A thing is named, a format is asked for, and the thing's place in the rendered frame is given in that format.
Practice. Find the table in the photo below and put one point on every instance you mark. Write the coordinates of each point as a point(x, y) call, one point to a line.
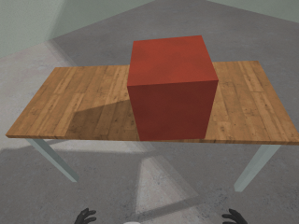
point(93, 103)

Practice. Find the left robot hand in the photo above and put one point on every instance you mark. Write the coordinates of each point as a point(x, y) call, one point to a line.
point(83, 214)

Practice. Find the right robot hand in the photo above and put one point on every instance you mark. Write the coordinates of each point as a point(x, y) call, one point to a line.
point(235, 216)

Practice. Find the carton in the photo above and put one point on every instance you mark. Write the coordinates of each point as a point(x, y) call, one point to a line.
point(172, 85)

